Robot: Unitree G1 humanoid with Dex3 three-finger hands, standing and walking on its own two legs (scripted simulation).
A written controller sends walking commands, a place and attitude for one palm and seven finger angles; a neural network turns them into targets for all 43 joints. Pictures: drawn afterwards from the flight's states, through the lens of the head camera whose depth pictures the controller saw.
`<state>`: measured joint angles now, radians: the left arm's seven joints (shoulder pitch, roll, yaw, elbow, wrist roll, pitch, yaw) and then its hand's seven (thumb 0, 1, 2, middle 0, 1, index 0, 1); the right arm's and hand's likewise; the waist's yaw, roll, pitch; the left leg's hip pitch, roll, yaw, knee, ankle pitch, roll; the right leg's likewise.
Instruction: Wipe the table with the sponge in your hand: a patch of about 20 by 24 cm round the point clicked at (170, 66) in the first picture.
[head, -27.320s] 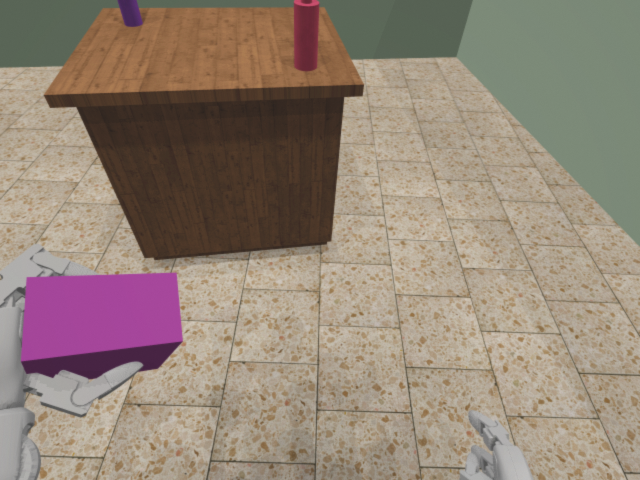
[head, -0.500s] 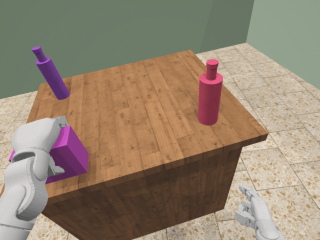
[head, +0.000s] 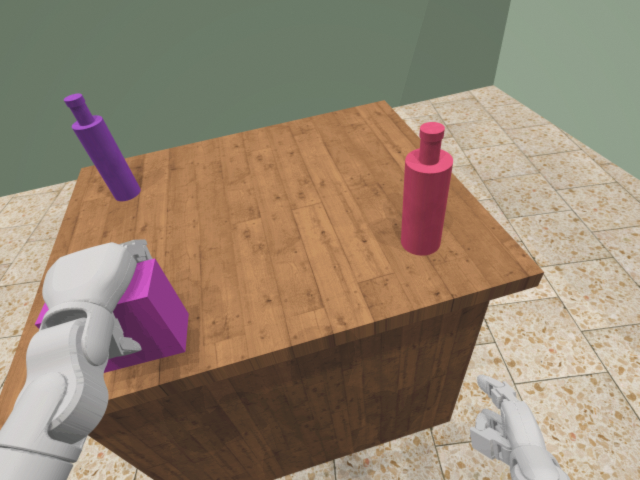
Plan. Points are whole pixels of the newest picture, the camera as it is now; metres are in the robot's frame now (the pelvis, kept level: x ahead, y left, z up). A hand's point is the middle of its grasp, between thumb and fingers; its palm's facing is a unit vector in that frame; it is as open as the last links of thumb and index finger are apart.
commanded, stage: move the sponge above the wiping area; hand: left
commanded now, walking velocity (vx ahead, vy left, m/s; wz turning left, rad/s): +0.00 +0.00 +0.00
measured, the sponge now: (128, 326) +0.25 +0.30 +0.08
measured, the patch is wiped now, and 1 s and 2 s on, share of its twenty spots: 0.00 0.00 0.00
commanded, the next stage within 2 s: none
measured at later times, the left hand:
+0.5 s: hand (127, 302) +0.27 +0.30 +0.11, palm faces -0.04 -0.07 -1.00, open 10.4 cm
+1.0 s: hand (119, 305) +0.26 +0.30 +0.11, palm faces -0.03 -0.08 -1.00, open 10.3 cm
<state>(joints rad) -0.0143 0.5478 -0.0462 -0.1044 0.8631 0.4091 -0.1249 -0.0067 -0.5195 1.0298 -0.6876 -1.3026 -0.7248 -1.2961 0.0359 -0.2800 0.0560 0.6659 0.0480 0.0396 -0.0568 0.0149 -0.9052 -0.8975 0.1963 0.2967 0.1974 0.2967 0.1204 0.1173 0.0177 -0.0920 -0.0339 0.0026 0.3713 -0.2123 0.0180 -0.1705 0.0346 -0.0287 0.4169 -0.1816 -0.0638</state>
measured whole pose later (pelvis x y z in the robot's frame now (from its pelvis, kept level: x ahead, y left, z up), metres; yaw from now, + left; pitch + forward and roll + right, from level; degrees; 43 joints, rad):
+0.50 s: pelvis +0.01 +0.00 +0.00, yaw +0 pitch -3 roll +1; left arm -0.04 0.55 -0.04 -0.01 0.88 0.35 -0.11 -0.01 -0.52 1.03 -0.69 -1.30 -0.73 -1.29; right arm 0.05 -0.28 0.05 0.67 0.05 0.04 -0.06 0.01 -0.91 -0.90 0.20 0.30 0.20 0.30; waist 0.11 0.10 0.01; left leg -0.10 -0.03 0.00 0.37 -0.22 0.02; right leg -0.17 0.04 -0.03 0.40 -0.18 -0.06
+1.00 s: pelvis +0.01 +0.01 +0.00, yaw +0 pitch -3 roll +1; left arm 0.00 0.56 -0.02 -0.05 0.86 0.32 -0.12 -0.01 -0.52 1.03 -0.69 -1.30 -0.73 -1.29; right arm 0.05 -0.28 0.05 0.66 0.05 0.04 -0.06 0.01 -0.91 -0.90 0.20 0.30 0.20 0.30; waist 0.12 0.10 0.01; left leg -0.10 -0.04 -0.01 0.38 -0.22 0.02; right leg -0.17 0.03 -0.03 0.40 -0.19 -0.06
